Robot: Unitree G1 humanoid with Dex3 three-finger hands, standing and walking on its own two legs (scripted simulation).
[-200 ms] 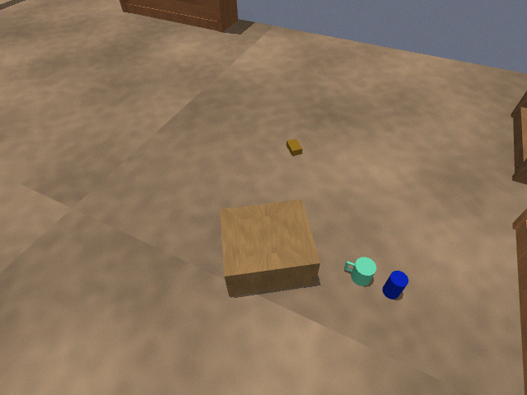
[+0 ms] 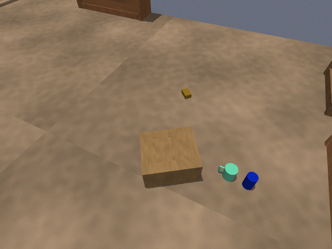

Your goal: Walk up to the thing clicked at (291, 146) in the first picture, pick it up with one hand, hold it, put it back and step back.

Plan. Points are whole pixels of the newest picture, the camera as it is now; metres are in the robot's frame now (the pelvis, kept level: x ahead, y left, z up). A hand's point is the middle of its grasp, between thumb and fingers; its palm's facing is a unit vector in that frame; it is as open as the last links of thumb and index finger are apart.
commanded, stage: stand
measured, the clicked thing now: (186, 93) +1.48 -0.13 -0.76
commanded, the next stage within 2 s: walk up in 0.92 s
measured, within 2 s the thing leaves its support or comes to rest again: neither
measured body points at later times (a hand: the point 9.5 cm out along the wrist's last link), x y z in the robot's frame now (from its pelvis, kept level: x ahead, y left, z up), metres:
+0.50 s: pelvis +0.00 +0.00 +0.00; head +0.01 +0.00 +0.45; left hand +0.08 +0.30 -0.13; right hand +0.08 -0.30 -0.13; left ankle +0.00 +0.12 -0.75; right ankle -0.01 -0.12 -0.75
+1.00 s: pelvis -0.01 -0.01 +0.00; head +0.03 +0.00 +0.44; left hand +0.08 +0.31 -0.13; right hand +0.07 -0.30 -0.13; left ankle +0.00 +0.12 -0.75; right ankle -0.01 -0.12 -0.75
